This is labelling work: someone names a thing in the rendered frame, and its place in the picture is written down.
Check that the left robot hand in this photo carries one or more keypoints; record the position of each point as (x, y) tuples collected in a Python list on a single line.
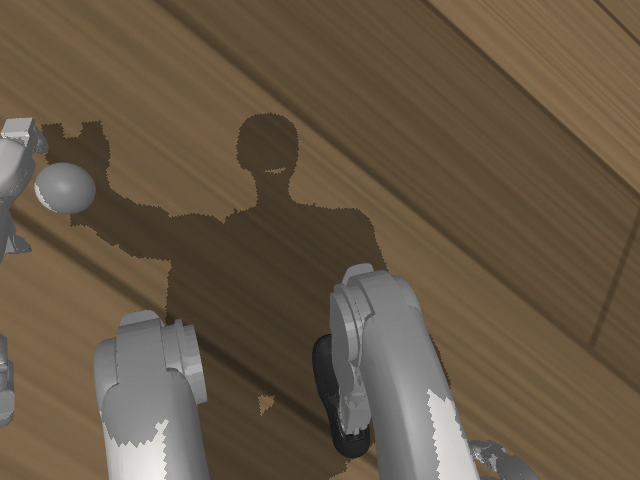
[(21, 137)]

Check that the right robot foot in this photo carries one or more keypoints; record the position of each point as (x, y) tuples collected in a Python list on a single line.
[(351, 446)]

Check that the right robot hand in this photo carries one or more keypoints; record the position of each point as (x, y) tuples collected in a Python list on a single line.
[(495, 458)]

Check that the ball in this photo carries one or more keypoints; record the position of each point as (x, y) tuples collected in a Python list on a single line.
[(65, 188)]

